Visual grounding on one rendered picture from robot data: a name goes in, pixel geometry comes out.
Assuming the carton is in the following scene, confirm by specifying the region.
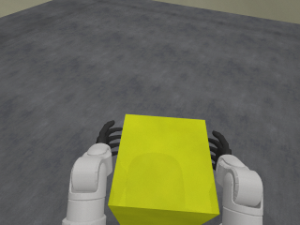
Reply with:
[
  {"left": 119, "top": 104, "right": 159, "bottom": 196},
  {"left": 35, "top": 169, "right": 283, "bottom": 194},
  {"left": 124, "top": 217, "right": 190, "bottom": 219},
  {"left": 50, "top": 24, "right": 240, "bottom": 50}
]
[{"left": 108, "top": 114, "right": 220, "bottom": 225}]

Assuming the robot left forearm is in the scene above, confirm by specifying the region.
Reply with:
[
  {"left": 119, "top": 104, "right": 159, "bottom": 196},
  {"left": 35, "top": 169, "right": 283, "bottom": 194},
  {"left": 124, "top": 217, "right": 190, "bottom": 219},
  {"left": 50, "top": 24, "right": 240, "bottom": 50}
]
[{"left": 62, "top": 142, "right": 113, "bottom": 225}]

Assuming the left robot hand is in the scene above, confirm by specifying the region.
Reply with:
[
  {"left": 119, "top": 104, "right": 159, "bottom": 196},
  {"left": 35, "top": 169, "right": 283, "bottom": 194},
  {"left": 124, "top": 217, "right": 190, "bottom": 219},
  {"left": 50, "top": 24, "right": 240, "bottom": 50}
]
[{"left": 96, "top": 120, "right": 123, "bottom": 156}]

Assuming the right robot hand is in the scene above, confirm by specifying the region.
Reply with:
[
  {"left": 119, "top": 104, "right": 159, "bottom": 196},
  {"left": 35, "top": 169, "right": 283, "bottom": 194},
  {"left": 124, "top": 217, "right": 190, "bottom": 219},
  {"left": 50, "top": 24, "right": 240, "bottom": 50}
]
[{"left": 207, "top": 130, "right": 232, "bottom": 170}]

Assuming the robot right forearm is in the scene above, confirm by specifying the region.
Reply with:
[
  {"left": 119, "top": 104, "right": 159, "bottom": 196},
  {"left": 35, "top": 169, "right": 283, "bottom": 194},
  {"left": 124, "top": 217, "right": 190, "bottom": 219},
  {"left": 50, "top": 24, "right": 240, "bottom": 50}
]
[{"left": 216, "top": 154, "right": 263, "bottom": 225}]

